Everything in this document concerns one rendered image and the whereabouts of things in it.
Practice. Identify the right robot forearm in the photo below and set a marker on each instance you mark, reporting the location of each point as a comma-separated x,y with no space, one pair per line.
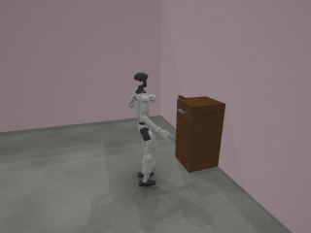
149,123

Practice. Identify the robot torso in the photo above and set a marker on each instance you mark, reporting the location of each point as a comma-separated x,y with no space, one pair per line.
141,124

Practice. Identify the cabinet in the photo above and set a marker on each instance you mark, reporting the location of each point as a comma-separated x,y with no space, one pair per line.
198,142

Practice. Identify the robot right upper arm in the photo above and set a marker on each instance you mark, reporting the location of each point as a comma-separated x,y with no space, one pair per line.
144,100

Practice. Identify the robot left upper arm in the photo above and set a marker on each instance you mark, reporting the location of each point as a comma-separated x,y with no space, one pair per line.
131,101

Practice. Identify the right robot foot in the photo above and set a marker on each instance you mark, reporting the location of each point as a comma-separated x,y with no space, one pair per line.
148,183

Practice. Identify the right robot hand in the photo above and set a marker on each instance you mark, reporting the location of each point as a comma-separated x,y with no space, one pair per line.
164,134

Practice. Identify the left robot hand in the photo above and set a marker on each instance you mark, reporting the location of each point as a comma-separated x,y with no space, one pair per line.
152,98

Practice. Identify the drawer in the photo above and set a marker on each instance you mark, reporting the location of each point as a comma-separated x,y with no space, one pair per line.
185,108

